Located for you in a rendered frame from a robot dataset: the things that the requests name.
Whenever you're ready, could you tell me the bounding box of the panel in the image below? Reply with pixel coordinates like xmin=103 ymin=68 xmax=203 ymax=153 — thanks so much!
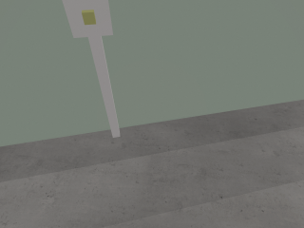
xmin=62 ymin=0 xmax=121 ymax=138

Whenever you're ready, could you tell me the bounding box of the button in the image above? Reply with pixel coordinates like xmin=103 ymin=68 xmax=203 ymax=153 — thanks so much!
xmin=82 ymin=9 xmax=96 ymax=25

